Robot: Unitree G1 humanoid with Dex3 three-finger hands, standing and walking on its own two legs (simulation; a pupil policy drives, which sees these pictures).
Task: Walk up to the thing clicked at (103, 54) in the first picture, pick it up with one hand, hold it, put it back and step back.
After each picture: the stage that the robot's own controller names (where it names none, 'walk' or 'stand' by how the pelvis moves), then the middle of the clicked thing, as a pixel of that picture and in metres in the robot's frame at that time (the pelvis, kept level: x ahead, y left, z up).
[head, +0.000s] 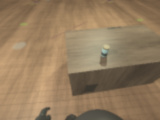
stand; (105, 50) +0.71 -0.15 -0.08
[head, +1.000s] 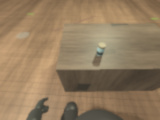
sink last; (100, 49) +0.64 -0.08 -0.05
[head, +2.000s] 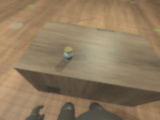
rise first; (68, 53) +0.52 +0.20 -0.04
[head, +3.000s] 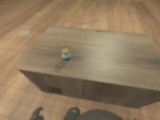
stand; (65, 55) +0.55 +0.23 -0.05
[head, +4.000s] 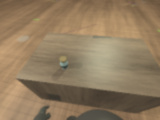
stand; (63, 62) +0.50 +0.25 -0.08
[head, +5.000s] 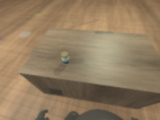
stand; (65, 58) +0.53 +0.25 -0.08
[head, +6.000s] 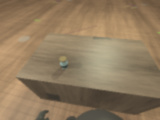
stand; (63, 62) +0.51 +0.26 -0.08
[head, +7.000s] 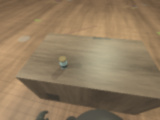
stand; (63, 62) +0.51 +0.26 -0.08
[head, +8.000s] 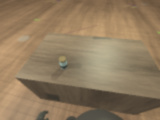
stand; (63, 62) +0.50 +0.26 -0.08
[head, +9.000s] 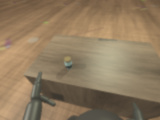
rise first; (68, 62) +0.51 +0.25 -0.08
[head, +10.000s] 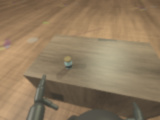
go down; (68, 62) +0.52 +0.24 -0.08
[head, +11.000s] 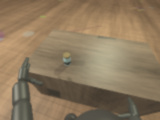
go down; (67, 59) +0.54 +0.23 -0.07
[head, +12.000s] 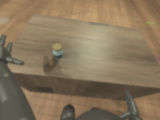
go down; (57, 51) +0.52 +0.23 -0.02
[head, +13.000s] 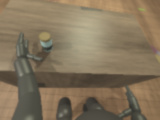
close in; (46, 42) +0.53 +0.25 +0.02
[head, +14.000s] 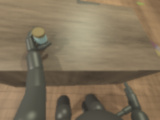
close; (40, 38) +0.54 +0.25 +0.04
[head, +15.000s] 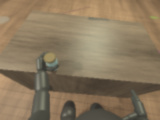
lift; (51, 62) +0.39 +0.24 +0.03
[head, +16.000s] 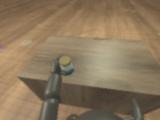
lift; (66, 66) +0.33 +0.16 +0.14
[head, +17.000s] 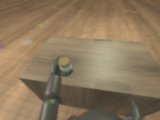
hold; (65, 67) +0.32 +0.16 +0.13
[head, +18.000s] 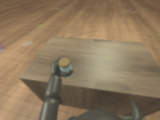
hold; (66, 67) +0.33 +0.16 +0.12
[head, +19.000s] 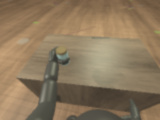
crouch; (63, 56) +0.40 +0.19 +0.13
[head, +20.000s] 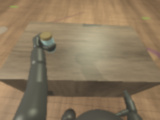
lower; (48, 42) +0.50 +0.24 +0.13
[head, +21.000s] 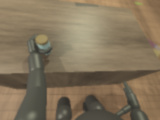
lower; (44, 45) +0.51 +0.23 +0.03
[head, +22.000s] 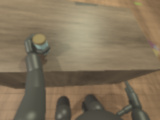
lower; (41, 44) +0.51 +0.23 +0.03
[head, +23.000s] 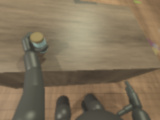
lower; (39, 43) +0.52 +0.24 +0.03
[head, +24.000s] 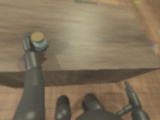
lower; (40, 43) +0.51 +0.24 +0.04
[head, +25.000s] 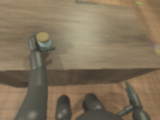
open; (45, 43) +0.52 +0.22 +0.04
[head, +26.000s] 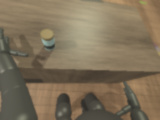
sink last; (48, 40) +0.51 +0.21 +0.03
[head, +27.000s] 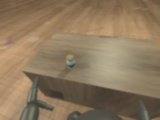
sink last; (70, 61) +0.51 +0.22 -0.03
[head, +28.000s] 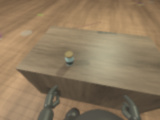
stand; (69, 58) +0.50 +0.20 -0.02
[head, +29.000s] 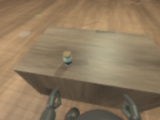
stand; (67, 58) +0.50 +0.21 -0.02
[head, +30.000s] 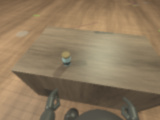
stand; (66, 59) +0.50 +0.21 -0.02
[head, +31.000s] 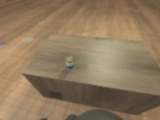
stand; (69, 63) +0.52 +0.21 -0.08
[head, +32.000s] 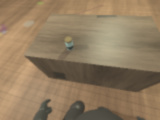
walk; (69, 43) +0.63 +0.24 -0.06
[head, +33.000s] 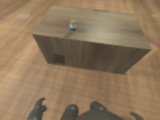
walk; (72, 26) +0.93 +0.23 -0.06
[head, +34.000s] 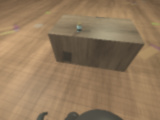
stand; (79, 27) +1.16 +0.22 -0.07
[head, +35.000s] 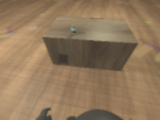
stand; (73, 29) +1.14 +0.26 -0.08
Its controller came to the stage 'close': yes
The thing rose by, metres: 0.22
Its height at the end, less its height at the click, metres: +0.00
